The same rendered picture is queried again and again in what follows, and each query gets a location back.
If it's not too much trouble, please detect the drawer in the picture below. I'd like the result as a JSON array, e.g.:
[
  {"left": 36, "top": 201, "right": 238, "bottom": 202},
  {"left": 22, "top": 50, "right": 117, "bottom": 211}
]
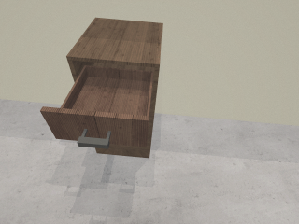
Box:
[{"left": 40, "top": 65, "right": 154, "bottom": 147}]

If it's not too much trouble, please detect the cabinet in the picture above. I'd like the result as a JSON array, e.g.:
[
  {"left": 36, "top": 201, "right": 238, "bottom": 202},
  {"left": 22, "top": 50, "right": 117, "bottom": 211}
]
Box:
[{"left": 66, "top": 17, "right": 163, "bottom": 159}]

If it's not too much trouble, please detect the handle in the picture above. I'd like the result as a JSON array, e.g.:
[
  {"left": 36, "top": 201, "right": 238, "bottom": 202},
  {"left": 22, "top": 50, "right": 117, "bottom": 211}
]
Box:
[{"left": 77, "top": 129, "right": 111, "bottom": 149}]

